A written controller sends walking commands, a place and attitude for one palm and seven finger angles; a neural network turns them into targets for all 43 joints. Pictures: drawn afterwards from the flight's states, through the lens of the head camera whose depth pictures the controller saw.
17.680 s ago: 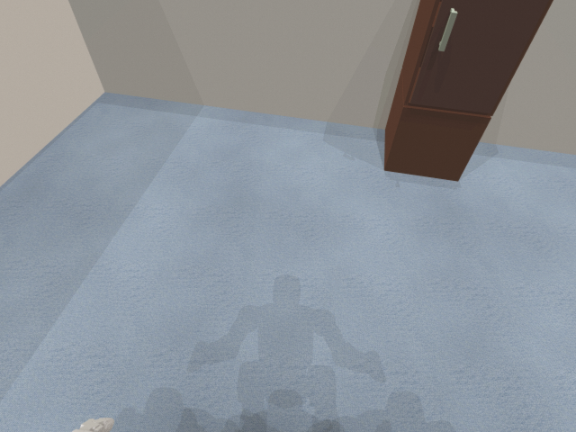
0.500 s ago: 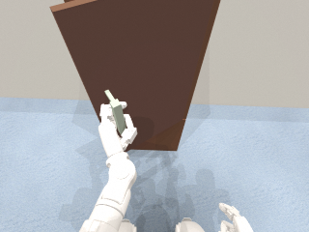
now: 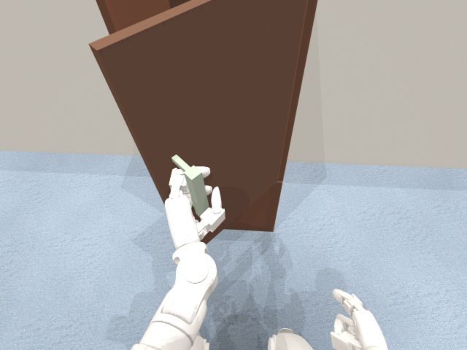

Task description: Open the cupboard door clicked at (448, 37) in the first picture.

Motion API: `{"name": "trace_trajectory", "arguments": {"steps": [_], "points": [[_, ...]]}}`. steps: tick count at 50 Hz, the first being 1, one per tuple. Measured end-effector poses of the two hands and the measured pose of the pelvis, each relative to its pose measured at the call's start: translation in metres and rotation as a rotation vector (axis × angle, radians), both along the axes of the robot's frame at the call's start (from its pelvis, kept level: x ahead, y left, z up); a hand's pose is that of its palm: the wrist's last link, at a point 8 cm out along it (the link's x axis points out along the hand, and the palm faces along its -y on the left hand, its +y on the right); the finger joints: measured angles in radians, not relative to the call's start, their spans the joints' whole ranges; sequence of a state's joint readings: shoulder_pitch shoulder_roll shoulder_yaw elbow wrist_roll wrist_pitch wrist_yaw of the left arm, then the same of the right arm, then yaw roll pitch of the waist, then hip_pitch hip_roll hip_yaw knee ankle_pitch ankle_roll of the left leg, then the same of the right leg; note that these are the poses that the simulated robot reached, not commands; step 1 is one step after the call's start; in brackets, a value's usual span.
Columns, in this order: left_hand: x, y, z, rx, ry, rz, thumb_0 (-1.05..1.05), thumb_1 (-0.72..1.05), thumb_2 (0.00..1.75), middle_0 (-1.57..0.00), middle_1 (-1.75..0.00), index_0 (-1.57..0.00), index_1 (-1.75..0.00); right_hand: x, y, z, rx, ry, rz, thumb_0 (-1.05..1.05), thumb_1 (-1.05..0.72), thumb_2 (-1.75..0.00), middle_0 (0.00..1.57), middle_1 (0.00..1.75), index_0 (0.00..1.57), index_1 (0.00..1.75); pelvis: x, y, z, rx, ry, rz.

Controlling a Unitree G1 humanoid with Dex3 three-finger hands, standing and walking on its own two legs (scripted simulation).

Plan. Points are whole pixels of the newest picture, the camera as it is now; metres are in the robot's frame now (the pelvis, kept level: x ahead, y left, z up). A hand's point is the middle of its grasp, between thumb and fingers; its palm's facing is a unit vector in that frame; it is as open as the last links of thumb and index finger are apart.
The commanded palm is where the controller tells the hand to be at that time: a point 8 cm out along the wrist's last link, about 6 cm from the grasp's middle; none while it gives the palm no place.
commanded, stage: open thumb and fingers to let go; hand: left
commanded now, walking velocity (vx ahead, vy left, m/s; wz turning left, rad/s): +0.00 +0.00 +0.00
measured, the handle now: (191, 188) +0.38 +0.09 +0.05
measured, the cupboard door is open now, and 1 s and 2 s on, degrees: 48 48 49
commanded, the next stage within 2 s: slide the hand sideways off the handle in 0.62 s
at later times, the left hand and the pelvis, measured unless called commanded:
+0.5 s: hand (212, 210) +0.34 +0.05 +0.05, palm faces +0.32 -0.95 -0.02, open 14.5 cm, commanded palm +0.30 +0.09 +0.04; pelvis -0.01 +0.01 +0.00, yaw -1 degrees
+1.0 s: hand (206, 226) +0.31 +0.06 +0.05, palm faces -0.15 -0.99 +0.02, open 16.3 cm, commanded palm +0.28 +0.10 +0.04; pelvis -0.02 +0.04 +0.00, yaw -1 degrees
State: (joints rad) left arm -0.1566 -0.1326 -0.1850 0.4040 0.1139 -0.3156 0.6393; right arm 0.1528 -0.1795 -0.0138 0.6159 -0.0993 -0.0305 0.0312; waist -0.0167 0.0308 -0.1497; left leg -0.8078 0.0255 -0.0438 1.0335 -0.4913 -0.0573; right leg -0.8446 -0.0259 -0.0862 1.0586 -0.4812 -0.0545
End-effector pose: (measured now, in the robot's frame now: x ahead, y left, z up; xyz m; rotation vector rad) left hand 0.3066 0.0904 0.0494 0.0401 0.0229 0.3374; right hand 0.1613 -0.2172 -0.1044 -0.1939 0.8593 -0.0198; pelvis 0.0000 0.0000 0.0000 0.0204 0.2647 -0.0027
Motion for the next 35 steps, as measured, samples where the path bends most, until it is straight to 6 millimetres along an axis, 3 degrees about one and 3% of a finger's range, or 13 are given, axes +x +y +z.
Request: {"name": "trace_trajectory", "arguments": {"steps": [10,18,31,35], "points": [[-0.005,0.003,-0.001,-0.014,-0.019,0.019,0.01,0.07,0.54,-0.35,-1.26,-0.34,-1.26,-0.029,-0.013,-0.007,-0.024,0.055,-0.035,0.01,-0.91,-0.90,0.20,0.30,0.20,0.30,-0.008,-0.002,0.000,0.005,0.000,0.000],[-0.006,0.004,-0.002,-0.020,-0.025,0.001,0.00,-0.33,0.37,-0.31,-1.17,-0.31,-1.17,-0.043,-0.011,-0.007,-0.034,0.070,-0.061,0.01,-0.91,-0.90,0.20,0.30,0.20,0.30,-0.012,0.004,-0.001,0.000,-0.002,-0.008],[-0.004,0.001,-0.003,-0.009,-0.031,-0.038,-0.01,-0.49,0.30,-0.25,-0.69,-0.24,-0.69,-0.038,0.012,-0.005,-0.024,0.041,-0.040,0.01,-0.91,-0.90,0.20,0.30,0.20,0.30,-0.016,0.018,-0.003,-0.013,-0.005,-0.012],[-0.004,0.003,-0.002,-0.011,-0.029,-0.042,-0.01,-0.49,0.30,-0.31,-0.59,-0.28,-0.63,-0.035,0.019,-0.005,-0.018,0.035,-0.023,0.01,-0.91,-0.90,0.20,0.30,0.20,0.30,-0.018,0.022,-0.004,-0.016,-0.006,-0.010]]}}
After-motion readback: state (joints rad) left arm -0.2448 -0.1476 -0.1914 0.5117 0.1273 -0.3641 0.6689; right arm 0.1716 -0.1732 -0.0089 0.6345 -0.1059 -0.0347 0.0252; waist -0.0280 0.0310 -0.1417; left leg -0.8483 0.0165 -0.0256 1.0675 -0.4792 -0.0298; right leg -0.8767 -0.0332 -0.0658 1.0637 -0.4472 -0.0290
